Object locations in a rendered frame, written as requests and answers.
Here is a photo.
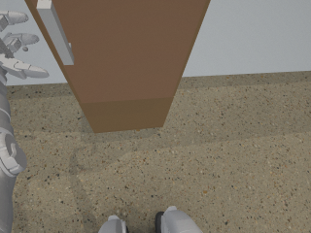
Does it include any handle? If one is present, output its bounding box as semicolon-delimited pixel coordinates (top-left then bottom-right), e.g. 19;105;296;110
36;0;75;65

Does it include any robot left hand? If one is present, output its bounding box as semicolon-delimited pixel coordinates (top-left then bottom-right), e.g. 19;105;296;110
0;10;49;80

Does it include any robot left upper arm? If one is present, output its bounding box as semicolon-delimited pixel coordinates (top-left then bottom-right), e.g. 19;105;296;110
0;132;27;233

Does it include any robot right thigh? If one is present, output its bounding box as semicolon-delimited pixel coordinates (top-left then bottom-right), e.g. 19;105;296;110
160;210;203;233

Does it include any robot left thigh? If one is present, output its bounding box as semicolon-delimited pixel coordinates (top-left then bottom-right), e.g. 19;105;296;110
98;218;127;233

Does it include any robot thigh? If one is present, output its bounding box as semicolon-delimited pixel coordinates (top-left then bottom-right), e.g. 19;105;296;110
160;210;203;233
98;218;127;233

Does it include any cupboard door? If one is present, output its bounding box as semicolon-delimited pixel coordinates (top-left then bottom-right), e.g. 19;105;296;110
31;0;206;104

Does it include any left robot forearm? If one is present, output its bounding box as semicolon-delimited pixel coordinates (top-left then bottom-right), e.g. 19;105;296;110
0;70;15;137

